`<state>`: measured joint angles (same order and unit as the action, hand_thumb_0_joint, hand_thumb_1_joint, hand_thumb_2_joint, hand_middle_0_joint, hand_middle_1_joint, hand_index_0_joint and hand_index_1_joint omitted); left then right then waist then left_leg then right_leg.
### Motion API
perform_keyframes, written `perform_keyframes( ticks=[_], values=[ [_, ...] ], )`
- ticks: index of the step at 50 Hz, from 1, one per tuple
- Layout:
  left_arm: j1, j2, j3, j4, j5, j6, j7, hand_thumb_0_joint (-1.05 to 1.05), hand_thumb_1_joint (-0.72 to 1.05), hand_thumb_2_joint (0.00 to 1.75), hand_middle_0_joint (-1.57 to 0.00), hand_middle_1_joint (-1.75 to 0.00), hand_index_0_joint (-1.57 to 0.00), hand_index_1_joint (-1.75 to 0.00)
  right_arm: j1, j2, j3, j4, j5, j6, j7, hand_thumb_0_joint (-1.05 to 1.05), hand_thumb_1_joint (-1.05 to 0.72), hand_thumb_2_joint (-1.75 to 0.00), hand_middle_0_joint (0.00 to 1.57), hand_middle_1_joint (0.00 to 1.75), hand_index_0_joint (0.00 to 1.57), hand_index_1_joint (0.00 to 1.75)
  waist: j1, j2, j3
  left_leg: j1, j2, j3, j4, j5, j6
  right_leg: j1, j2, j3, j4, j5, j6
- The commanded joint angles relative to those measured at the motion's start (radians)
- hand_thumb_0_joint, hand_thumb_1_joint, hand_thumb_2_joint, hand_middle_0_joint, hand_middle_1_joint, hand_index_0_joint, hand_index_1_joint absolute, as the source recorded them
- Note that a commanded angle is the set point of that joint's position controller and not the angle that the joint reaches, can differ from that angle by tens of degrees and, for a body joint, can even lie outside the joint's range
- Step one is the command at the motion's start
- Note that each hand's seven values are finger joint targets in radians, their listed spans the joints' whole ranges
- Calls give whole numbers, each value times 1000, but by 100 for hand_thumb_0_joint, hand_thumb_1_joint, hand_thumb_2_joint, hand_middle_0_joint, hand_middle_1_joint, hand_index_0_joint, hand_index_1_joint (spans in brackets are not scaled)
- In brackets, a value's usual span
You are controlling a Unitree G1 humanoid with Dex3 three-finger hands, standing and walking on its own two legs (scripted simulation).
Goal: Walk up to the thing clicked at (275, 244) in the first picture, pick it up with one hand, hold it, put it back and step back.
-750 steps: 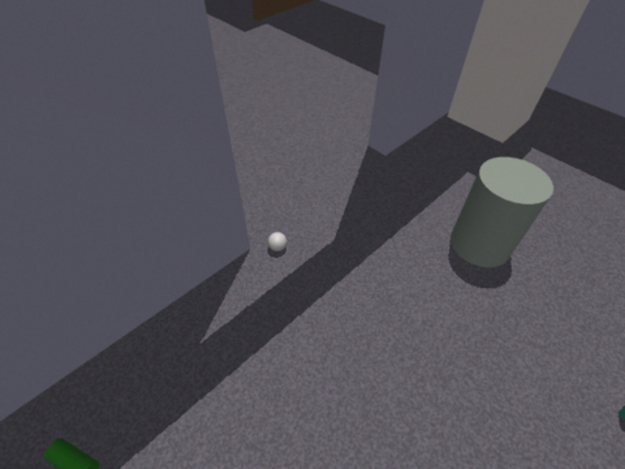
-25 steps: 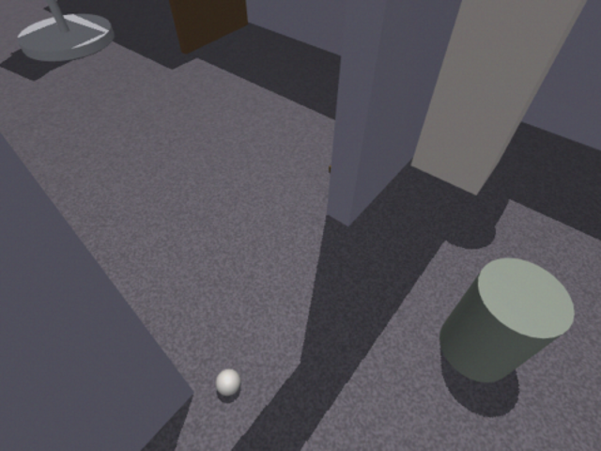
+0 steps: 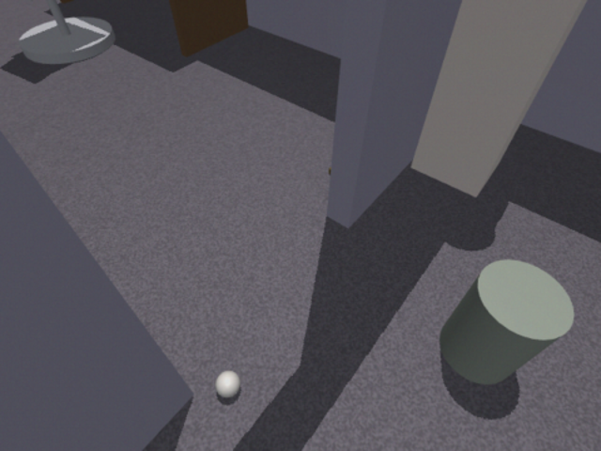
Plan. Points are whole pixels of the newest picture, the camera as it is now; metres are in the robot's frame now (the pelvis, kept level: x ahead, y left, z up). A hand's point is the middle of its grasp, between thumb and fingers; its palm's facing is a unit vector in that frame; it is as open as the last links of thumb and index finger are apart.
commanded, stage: rise first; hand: left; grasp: from above
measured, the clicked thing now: (228, 383) +0.43 +0.23 -0.74
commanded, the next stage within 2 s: none
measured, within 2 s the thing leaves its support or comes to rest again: neither
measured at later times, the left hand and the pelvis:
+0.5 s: hand out of the picture +0.14 +0.25 -0.19, palm faces -0.06 -0.92 -0.39, open 12.1 cm; pelvis -0.01 +0.00 -0.04, yaw -1 degrees
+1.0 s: hand out of the picture +0.13 +0.26 -0.24, palm faces -0.17 -0.86 -0.48, open 14.1 cm; pelvis -0.01 +0.01 -0.11, yaw -1 degrees
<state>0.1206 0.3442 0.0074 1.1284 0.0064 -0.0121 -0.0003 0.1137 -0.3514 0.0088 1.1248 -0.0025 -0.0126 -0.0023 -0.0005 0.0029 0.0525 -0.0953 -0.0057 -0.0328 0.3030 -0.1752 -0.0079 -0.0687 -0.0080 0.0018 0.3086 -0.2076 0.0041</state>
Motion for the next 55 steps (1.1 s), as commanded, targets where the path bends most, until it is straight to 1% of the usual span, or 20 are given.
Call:
perform_keyframes(
  ticks=[1, 4, 5, 6, 7, 8, 9, 10, 13, 16, 22, 23, 27, 34, 36, 38, 39, 46, 49, 55],
  values=[
    [-29, 215, 37, -61, 0, -17, 13, 0, 90, 90, -20, -30, -20, -30, -29, -212, -42, -57, -4, -21, -12, 0, -90, -90, 20, 30, 20, 30, 3, 3, -68, 14, 127, -82, -26, 215, 28, -6, -122, 84, -43, 195, -26],
    [-19, 219, 37, -59, 3, -14, 12, 0, 87, 87, -21, -38, -22, -38, -32, -213, -43, -59, -3, -19, -12, 0, -94, -92, 20, 31, 20, 31, 4, -2, -71, 16, 129, -87, -31, 180, 28, -11, -117, 78, -44, 154, -27],
    [-370, 64, 40, -410, -52, -113, 29, 0, 79, 92, -26, -46, -22, -46, -31, -60, -10, -341, 64, -70, -32, 0, -96, -91, 20, 30, 20, 30, -113, 25, -11, -109, -6, 54, 36, -5, 16, -252, 8, -6, 22, 74, -15],
    [-484, 101, 51, -356, -49, -102, 30, 0, 71, 92, -23, -54, -20, -54, 28, -74, -5, -281, 65, -69, -38, 0, -93, -91, 20, 30, 20, 30, -83, -5, -46, -108, -13, 53, 55, -29, 19, -207, 5, -15, 31, 45, -12],
    [-317, 201, 112, -224, -25, -74, 33, 0, 63, 88, -21, -62, -20, -62, 66, -106, -28, -282, 67, -58, -50, 0, -90, -90, 20, 30, 20, 30, -56, -37, -32, -140, -5, 49, 73, -26, 21, -211, 11, -25, 44, 27, -15],
    [-256, 212, 130, -118, -5, -46, 20, 0, 55, 87, -18, -70, -19, -70, 85, -112, -43, -293, 59, -52, -49, 0, -90, -90, 20, 30, 20, 30, -53, -64, -64, -172, -13, 50, 122, -17, 25, -232, 11, -24, 77, 21, -17],
    [-297, 239, 149, -103, 18, -36, 5, 0, 47, 90, -15, -78, -16, -78, 83, -105, -49, -324, 54, -53, -49, 0, -88, -89, 20, 30, 20, 30, -42, -72, -94, -207, -10, 47, 170, -1, 29, -254, 11, -23, 125, 40, -17],
    [-306, 233, 156, -125, 42, -40, -6, 0, 39, 88, -15, -86, -17, -84, 94, -105, -66, -349, 38, -59, -50, 0, -91, -90, 20, 30, 20, 30, -35, -52, -189, -207, -12, 45, 212, 34, 27, -253, 7, -15, 173, 88, -19],
    [-101, 225, 211, -131, 98, -5, -16, 0, 15, 90, -8, -102, -11, -98, 130, -92, -89, -429, 22, -63, -33, 0, -90, -90, 20, 30, 20, 30, 34, 50, -310, -264, -29, 42, 291, 91, 10, -241, 11, -13, 264, 111, -30],
    [-51, 168, 183, -210, 115, 70, -7, 0, -9, 94, -6, -106, -9, -103, 113, -83, -91, -501, 36, -60, -30, 0, -90, -90, 20, 30, 20, 30, 18, 43, -288, -284, -28, 37, 281, 94, 9, -259, 21, -18, 261, 102, -31],
    [-89, 160, 182, -392, 144, 161, 12, 0, -51, 95, -8, -108, -8, -107, 100, -59, -87, -588, 33, -76, -21, 0, -89, -90, 20, 30, 20, 30, -13, 5, -256, -407, -8, 29, 397, -18, 15, -425, 32, -30, 366, -24, -24],
    [-69, 180, 206, -383, 151, 165, 17, 0, -50, 95, -7, -109, -8, -108, 118, -62, -92, -582, 31, -81, -22, 0, -87, -89, 20, 30, 20, 30, -11, 12, -264, -430, -7, 28, 424, -24, 15, -449, 31, -28, 396, -29, -23],
    [-53, 178, 211, -547, 172, 158, 21, 0, -54, 98, -6, -108, -6, -109, 127, -45, -92, -626, 28, -108, -24, 0, -87, -89, 20, 30, 20, 30, -18, 55, -331, -466, 3, 20, 506, -24, 11, -532, 28, -24, 498, -33, -25],
    [64, 156, 180, -757, 193, 196, 19, 0, -55, 97, -7, -107, -7, -107, 130, -43, -102, -666, 20, -139, -38, 0, -89, -90, 20, 30, 20, 30, -34, 75, -392, -508, 14, 9, 606, 36, 14, -619, 30, -27, 587, 3, -22],
    [145, 148, 188, -712, 202, 219, 24, 0, -53, 96, -6, -109, -7, -108, 133, -41, -95, -659, 18, -145, -36, 0, -89, -90, 20, 30, 20, 30, -27, 52, -383, -541, 20, -2, 624, 55, 13, -632, 33, -36, 616, 0, -24],
    [118, 162, 188, -817, 209, 220, 26, 0, -53, 96, -6, -107, -6, -107, 124, -43, -100, -691, 15, -152, -37, 0, -87, -89, 20, 30, 20, 30, -33, 78, -406, -548, 19, -3, 653, 61, 14, -657, 32, -35, 635, 5, -24],
    [162, 153, 189, -765, 213, 233, 27, 0, -53, 96, -6, -108, -7, -107, 138, -40, -97, -668, 15, -150, -36, 0, -89, -90, 20, 30, 20, 30, -36, 57, -407, -566, 20, -3, 667, 65, 16, -665, 33, -37, 645, 7, -24],
    [194, 155, 187, -894, 238, 244, 34, 0, -51, 94, -7, -108, -8, -107, 102, -37, -95, -726, 12, -170, -34, 0, -88, -90, 20, 30, 20, 30, -25, 92, -438, -635, 16, -6, 733, 38, 13, -740, 35, -39, 721, -21, -28],
    [257, 146, 192, -860, 249, 251, 40, 0, -53, 94, -7, -108, -8, -107, 115, -29, -95, -717, 14, -172, -30, 0, -89, -90, 20, 30, 20, 30, -25, 53, -435, -689, 8, 0, 772, 8, 20, -747, 36, -38, 737, -22, -25],
    [198, 170, 184, -909, 282, 239, 42, 0, -56, 96, -8, -106, -8, -106, 92, -36, -95, -728, 16, -181, -26, 0, -90, -90, 20, 30, 20, 30, -41, 54, -444, -771, 7, -4, 841, -44, 24, -836, 38, -40, 801, -60, -26]
  ],
)
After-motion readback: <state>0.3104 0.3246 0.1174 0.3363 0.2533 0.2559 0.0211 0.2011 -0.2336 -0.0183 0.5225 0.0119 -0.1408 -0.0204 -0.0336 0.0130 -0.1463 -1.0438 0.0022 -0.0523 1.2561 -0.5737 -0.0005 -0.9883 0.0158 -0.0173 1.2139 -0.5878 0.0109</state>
